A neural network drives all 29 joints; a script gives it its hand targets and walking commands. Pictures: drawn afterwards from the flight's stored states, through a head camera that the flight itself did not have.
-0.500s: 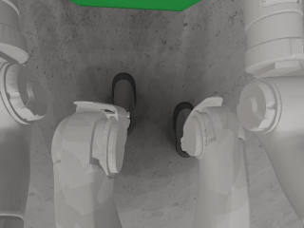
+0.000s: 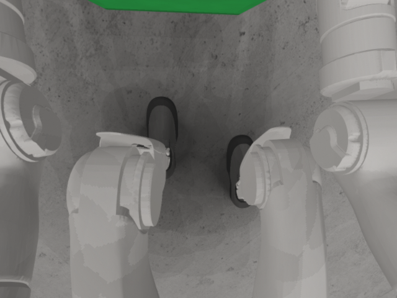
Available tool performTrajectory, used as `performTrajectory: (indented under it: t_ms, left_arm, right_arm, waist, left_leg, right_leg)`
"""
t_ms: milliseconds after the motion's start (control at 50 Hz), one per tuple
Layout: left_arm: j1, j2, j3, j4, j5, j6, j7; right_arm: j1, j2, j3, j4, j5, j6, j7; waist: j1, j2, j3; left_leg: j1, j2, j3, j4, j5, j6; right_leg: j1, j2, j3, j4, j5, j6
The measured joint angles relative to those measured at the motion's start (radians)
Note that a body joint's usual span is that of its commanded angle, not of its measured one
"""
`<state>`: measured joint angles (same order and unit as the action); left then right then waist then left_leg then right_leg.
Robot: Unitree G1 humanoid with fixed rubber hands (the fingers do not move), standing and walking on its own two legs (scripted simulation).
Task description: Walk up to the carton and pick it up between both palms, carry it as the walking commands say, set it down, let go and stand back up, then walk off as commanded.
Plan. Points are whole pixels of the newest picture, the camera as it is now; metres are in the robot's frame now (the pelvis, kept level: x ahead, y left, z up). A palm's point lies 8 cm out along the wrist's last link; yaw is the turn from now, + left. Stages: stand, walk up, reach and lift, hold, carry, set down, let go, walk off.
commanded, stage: set down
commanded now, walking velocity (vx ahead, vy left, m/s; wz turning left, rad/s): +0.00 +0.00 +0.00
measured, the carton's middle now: out of the picture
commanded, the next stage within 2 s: none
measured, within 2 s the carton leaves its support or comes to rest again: neither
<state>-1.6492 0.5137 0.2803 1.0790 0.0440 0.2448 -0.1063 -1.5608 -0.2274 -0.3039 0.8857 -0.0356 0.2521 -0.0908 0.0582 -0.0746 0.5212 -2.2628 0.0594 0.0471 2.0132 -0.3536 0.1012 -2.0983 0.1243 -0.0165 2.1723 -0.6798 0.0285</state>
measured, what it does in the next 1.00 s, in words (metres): stands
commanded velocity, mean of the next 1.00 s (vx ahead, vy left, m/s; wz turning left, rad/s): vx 0.00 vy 0.00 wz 0.00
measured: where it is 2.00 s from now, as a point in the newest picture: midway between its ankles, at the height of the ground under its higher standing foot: (203, 168)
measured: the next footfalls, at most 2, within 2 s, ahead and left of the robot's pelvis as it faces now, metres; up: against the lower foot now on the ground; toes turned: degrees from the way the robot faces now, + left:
none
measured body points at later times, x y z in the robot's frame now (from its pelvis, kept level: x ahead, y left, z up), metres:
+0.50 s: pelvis +0.00 +0.00 +0.00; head +0.39 +0.06 +0.20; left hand +0.57 +0.28 -0.19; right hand +0.60 -0.09 -0.18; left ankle +0.17 +0.10 -0.36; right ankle +0.09 -0.11 -0.36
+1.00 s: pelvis +0.01 +0.00 +0.00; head +0.40 +0.05 +0.20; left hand +0.57 +0.28 -0.20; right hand +0.61 -0.09 -0.18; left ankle +0.17 +0.10 -0.36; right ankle +0.09 -0.11 -0.36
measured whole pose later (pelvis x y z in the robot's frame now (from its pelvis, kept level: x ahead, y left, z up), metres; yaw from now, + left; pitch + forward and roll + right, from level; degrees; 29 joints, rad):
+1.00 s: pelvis +0.01 +0.00 +0.00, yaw +0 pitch +35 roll -3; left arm -1.68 0.52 0.29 1.24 0.04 0.13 -0.06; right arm -1.64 -0.26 -0.28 1.02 -0.03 0.19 -0.09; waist 0.06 -0.07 0.52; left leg -2.27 0.06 0.05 2.03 -0.38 0.09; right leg -2.10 0.13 -0.02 2.18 -0.70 0.03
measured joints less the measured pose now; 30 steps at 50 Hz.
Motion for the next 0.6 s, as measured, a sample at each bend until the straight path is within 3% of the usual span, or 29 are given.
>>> performTrajectory:
  t_ms: [600]
  left_arm:
    - [0.001, 0.003, 0.035, 0.026, 0.0, -0.026, -0.025]
  right_arm:
    - [0.004, -0.005, 0.0, 0.007, 0.0, -0.015, 0.027]
  waist:
    - [0.0, 0.0, 0.001]
  left_leg:
    - [-0.001, 0.002, 0.0, 0.013, -0.009, -0.001]
  right_leg:
    - [0.0, 0.001, -0.001, 0.011, -0.008, 0.0]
